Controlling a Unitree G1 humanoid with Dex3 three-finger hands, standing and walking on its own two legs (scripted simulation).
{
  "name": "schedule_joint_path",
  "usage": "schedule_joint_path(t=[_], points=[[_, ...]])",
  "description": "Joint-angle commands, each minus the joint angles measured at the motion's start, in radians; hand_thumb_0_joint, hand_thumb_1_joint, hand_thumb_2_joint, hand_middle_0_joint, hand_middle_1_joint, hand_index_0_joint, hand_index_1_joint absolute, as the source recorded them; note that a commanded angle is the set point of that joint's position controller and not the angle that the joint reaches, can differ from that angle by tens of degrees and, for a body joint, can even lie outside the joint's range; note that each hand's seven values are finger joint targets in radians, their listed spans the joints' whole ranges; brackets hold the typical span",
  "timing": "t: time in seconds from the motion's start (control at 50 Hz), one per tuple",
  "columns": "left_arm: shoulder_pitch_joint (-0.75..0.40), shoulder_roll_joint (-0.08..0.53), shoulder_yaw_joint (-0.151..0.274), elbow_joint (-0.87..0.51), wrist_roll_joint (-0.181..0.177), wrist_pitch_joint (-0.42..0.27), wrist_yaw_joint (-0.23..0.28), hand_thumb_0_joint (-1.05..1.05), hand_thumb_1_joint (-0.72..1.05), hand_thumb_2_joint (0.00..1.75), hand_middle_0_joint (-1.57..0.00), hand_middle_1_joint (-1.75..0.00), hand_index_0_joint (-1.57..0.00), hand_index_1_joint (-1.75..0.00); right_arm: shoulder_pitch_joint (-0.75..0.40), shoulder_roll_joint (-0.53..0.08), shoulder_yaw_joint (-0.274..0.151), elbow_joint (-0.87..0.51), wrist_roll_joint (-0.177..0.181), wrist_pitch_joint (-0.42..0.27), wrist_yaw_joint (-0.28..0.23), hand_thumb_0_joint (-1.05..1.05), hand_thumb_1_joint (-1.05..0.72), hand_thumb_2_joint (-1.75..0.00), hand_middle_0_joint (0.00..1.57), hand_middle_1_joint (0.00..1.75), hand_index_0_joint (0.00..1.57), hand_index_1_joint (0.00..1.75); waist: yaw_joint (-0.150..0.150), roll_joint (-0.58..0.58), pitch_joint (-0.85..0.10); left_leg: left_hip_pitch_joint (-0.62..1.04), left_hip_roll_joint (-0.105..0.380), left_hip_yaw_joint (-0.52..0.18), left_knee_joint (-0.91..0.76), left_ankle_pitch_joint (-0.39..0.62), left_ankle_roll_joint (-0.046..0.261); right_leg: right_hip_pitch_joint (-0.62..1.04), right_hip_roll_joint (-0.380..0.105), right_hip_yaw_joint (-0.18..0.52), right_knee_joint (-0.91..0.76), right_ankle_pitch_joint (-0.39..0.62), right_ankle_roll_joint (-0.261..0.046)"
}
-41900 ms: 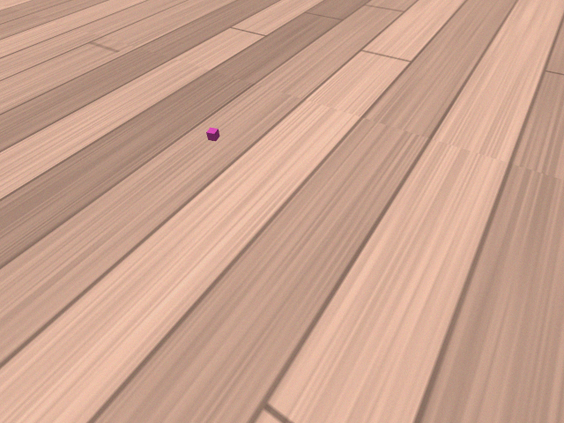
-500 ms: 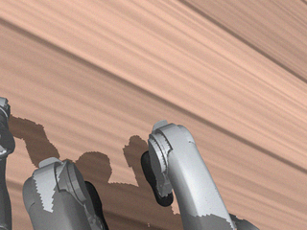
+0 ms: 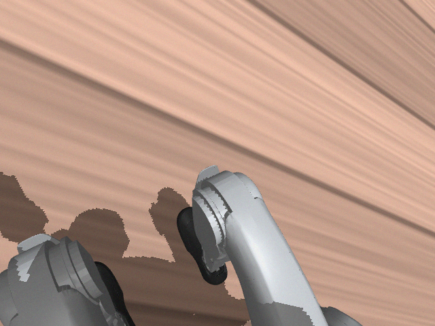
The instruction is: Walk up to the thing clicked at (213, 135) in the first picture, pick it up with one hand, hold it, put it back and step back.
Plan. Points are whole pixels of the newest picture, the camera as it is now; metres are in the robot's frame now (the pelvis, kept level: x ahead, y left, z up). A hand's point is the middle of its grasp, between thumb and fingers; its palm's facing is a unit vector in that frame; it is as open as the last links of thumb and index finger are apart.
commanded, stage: rest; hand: left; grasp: from above
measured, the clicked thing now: out of the picture +0.45 +0.35 -0.27
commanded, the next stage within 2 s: open in 0.72 s
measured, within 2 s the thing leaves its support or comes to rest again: rests again in 0.36 s
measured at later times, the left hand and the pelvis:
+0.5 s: hand out of the picture +0.45 +0.33 -0.25, palm faces -0.10 -0.44 -0.89, open 5.5 cm; pelvis +0.00 +0.00 +0.00, yaw -2 degrees
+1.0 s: hand out of the picture +0.46 +0.33 -0.25, palm faces -0.11 -0.43 -0.90, open 7.2 cm; pelvis -0.01 +0.01 +0.00, yaw -3 degrees
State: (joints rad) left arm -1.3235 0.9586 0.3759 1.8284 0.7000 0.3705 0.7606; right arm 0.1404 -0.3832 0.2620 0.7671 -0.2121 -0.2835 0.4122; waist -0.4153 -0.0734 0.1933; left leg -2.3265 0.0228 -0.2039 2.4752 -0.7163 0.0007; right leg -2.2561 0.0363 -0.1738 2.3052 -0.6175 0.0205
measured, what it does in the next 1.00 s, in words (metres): stands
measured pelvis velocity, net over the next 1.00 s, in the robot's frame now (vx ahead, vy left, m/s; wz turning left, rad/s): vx -0.01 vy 0.01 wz -0.05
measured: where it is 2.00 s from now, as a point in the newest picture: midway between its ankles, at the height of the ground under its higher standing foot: (164, 287)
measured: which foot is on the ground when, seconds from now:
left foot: down 0.00-1.00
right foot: down 0.00-1.00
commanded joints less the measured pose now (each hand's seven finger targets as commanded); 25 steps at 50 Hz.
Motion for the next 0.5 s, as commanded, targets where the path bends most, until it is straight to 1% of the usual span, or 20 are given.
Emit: schedule_joint_path(t=[0.0,0.02,0.04,0.06,0.08,0.1,0.12,0.14,0.18,0.2,0.24,0.26,0.3,0.34,0.36,0.4,0.42,0.44,0.46,0.48], points=[[-0.263,0.212,-0.061,-0.113,0.017,-0.007,0.037,0.0,0.81,0.47,-1.2,-0.43,-1.21,-0.43,0.251,-0.321,-0.06,0.039,0.002,0.003,0.008,0.0,-0.92,-0.9,0.2,0.3,0.2,0.3,-0.067,0.482,-0.714,0.458,0.022,0.064,-0.242,0.222,0.005,0.461,0.033,-0.064,-0.199,0.239,-0.034],[-0.277,0.234,-0.051,-0.126,0.018,-0.012,0.037,0.0,0.8,0.46,-1.2,-0.42,-1.2,-0.42,0.251,-0.323,-0.059,0.043,0.006,0.0,0.006,0.0,-0.91,-0.9,0.2,0.3,0.2,0.3,-0.063,0.489,-0.725,0.457,0.024,0.058,-0.246,0.227,0.005,0.455,0.034,-0.065,-0.202,0.241,-0.034],[-0.277,0.234,-0.052,-0.131,0.02,-0.011,0.035,0.0,0.8,0.46,-1.2,-0.41,-1.21,-0.41,0.257,-0.326,-0.056,0.033,0.006,0.0,0.006,0.0,-0.91,-0.9,0.2,0.3,0.2,0.3,-0.068,0.496,-0.719,0.471,0.024,0.057,-0.244,0.239,0.003,0.458,0.032,-0.067,-0.199,0.251,-0.035],[-0.27,0.232,-0.052,-0.126,0.016,-0.012,0.036,0.0,0.81,0.45,-1.21,-0.41,-1.21,-0.41,0.254,-0.321,-0.051,0.035,0.006,-0.001,0.008,0.0,-0.91,-0.9,0.2,0.3,0.2,0.3,-0.064,0.496,-0.714,0.468,0.027,0.057,-0.243,0.243,0.002,0.459,0.033,-0.069,-0.2,0.256,-0.034],[-0.268,0.24,-0.054,-0.117,0.021,-0.011,0.037,0.0,0.8,0.46,-1.22,-0.39,-1.21,-0.39,0.248,-0.334,-0.054,0.032,0.008,-0.002,0.007,0.0,-0.92,-0.9,0.2,0.3,0.2,0.3,-0.065,0.504,-0.711,0.48,0.028,0.047,-0.25,0.234,-0.001,0.444,0.033,-0.074,-0.192,0.248,-0.037],[-0.279,0.244,-0.053,-0.135,0.026,-0.018,0.039,0.0,0.8,0.48,-1.21,-0.4,-1.21,-0.41,0.26,-0.325,-0.047,0.036,0.006,-0.002,0.009,0.0,-0.91,-0.9,0.2,0.3,0.2,0.3,-0.072,0.514,-0.719,0.48,0.029,0.045,-0.253,0.25,-0.003,0.465,0.033,-0.075,-0.191,0.264,-0.037],[-0.259,0.225,-0.062,-0.095,0.018,-0.013,0.039,0.0,0.8,0.45,-1.2,-0.41,-1.2,-0.41,0.245,-0.334,-0.047,0.025,0.007,-0.002,0.008,0.0,-0.91,-0.9,0.2,0.3,0.2,0.3,-0.072,0.495,-0.696,0.469,0.03,0.042,-0.251,0.235,-0.001,0.456,0.037,-0.077,-0.193,0.253,-0.038],[-0.27,0.242,-0.058,-0.113,0.028,-0.016,0.041,0.0,0.8,0.49,-1.2,-0.42,-1.2,-0.43,0.248,-0.33,-0.044,0.028,0.008,-0.006,0.009,0.0,-0.91,-0.9,0.2,0.3,0.2,0.3,-0.072,0.505,-0.695,0.467,0.03,0.038,-0.254,0.231,-0.001,0.443,0.034,-0.08,-0.191,0.248,-0.037],[-0.26,0.231,-0.065,-0.101,0.015,-0.013,0.043,0.0,0.79,0.47,-1.19,-0.42,-1.19,-0.42,0.234,-0.335,-0.043,0.022,0.005,-0.007,0.009,0.0,-0.91,-0.9,0.2,0.3,0.2,0.3,-0.073,0.499,-0.673,0.472,0.031,0.034,-0.256,0.213,-0.002,0.437,0.035,-0.084,-0.19,0.235,-0.037],[-0.272,0.239,-0.062,-0.121,0.021,-0.015,0.046,0.0,0.8,0.46,-1.19,-0.44,-1.19,-0.43,0.247,-0.332,-0.039,0.022,0.003,-0.009,0.011,0.0,-0.92,-0.9,0.2,0.3,0.2,0.3,-0.081,0.509,-0.68,0.481,0.029,0.039,-0.248,0.231,-0.001,0.443,0.034,-0.082,-0.199,0.251,-0.035],[-0.274,0.236,-0.06,-0.124,0.011,-0.013,0.048,0.0,0.79,0.45,-1.19,-0.4,-1.19,-0.4,0.248,-0.339,-0.036,0.015,0.005,-0.011,0.015,0.0,-0.91,-0.9,0.2,0.3,0.2,0.3,-0.087,0.511,-0.681,0.499,0.032,0.028,-0.252,0.245,-0.005,0.439,0.034,-0.089,-0.191,0.264,-0.036],[-0.271,0.241,-0.061,-0.121,0.007,-0.015,0.052,0.0,0.78,0.44,-1.18,-0.39,-1.18,-0.39,0.242,-0.338,-0.032,0.02,0.005,-0.011,0.013,0.0,-0.91,-0.9,0.2,0.3,0.2,0.3,-0.082,0.511,-0.682,0.501,0.034,0.028,-0.248,0.246,-0.005,0.442,0.036,-0.088,-0.194,0.267,-0.035],[-0.266,0.23,-0.073,-0.118,0.006,-0.013,0.047,0.0,0.78,0.41,-1.17,-0.41,-1.17,-0.4,0.245,-0.335,-0.023,0.015,0.0,-0.014,0.019,0.0,-0.91,-0.9,0.2,0.3,0.2,0.3,-0.095,0.518,-0.664,0.496,0.032,0.027,-0.246,0.247,-0.005,0.44,0.034,-0.092,-0.187,0.269,-0.035],[-0.264,0.261,-0.061,-0.117,0.001,-0.014,0.054,0.0,0.76,0.41,-1.16,-0.39,-1.17,-0.39,0.236,-0.348,-0.023,0.007,0.006,-0.015,0.017,0.0,-0.91,-0.9,0.2,0.3,0.2,0.3,-0.085,0.508,-0.662,0.475,0.033,0.026,-0.248,0.229,-0.002,0.448,0.038,-0.09,-0.196,0.257,-0.033],[-0.275,0.262,-0.061,-0.13,-0.003,-0.017,0.055,0.0,0.76,0.42,-1.17,-0.38,-1.17,-0.38,0.245,-0.333,-0.012,0.018,0.006,-0.014,0.018,0.0,-0.91,-0.9,0.2,0.3,0.2,0.3,-0.086,0.516,-0.664,0.486,0.036,0.021,-0.249,0.242,-0.005,0.455,0.036,-0.091,-0.193,0.27,-0.032],[-0.26,0.26,-0.067,-0.123,-0.003,-0.014,0.054,0.0,0.75,0.42,-1.15,-0.41,-1.15,-0.41,0.247,-0.347,-0.013,0.01,0.001,-0.015,0.019,0.0,-0.91,-0.9,0.2,0.3,0.2,0.3,-0.093,0.524,-0.674,0.501,0.037,0.025,-0.251,0.264,-0.007,0.482,0.04,-0.093,-0.191,0.288,-0.034],[-0.274,0.271,-0.063,-0.129,0.0,-0.013,0.056,0.0,0.74,0.41,-1.14,-0.4,-1.15,-0.39,0.235,-0.355,-0.018,-0.001,0.007,-0.018,0.018,0.0,-0.91,-0.91,0.2,0.3,0.2,0.3,-0.085,0.534,-0.668,0.5,0.038,0.021,-0.251,0.253,-0.007,0.459,0.039,-0.094,-0.188,0.277,-0.036],[-0.265,0.268,-0.072,-0.123,0.0,-0.014,0.055,0.0,0.75,0.41,-1.15,-0.39,-1.15,-0.39,0.24,-0.34,-0.007,0.008,0.004,-0.016,0.019,0.0,-0.91,-0.9,0.2,0.3,0.2,0.3,-0.092,0.523,-0.659,0.486,0.035,0.025,-0.247,0.247,-0.004,0.472,0.039,-0.092,-0.192,0.277,-0.033],[-0.261,0.276,-0.063,-0.124,-0.002,-0.014,0.058,0.0,0.74,0.42,-1.14,-0.39,-1.15,-0.39,0.24,-0.355,-0.012,-0.007,0.007,-0.016,0.018,0.0,-0.91,-0.9,0.2,0.3,0.2,0.3,-0.088,0.517,-0.671,0.493,0.038,0.026,-0.243,0.263,-0.004,0.488,0.044,-0.091,-0.199,0.291,-0.032],[-0.26,0.269,-0.079,-0.129,0.001,-0.012,0.052,0.0,0.75,0.41,-1.15,-0.39,-1.16,-0.39,0.232,-0.349,-0.009,-0.005,0.003,-0.018,0.017,0.0,-0.91,-0.91,0.2,0.3,0.2,0.3,-0.098,0.52,-0.654,0.491,0.034,0.024,-0.242,0.247,-0.005,0.47,0.04,-0.093,-0.192,0.276,-0.034]])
